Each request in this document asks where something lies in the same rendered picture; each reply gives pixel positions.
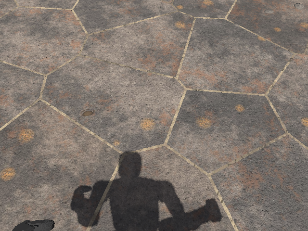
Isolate robot left hand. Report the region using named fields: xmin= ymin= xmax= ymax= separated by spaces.
xmin=13 ymin=219 xmax=55 ymax=231

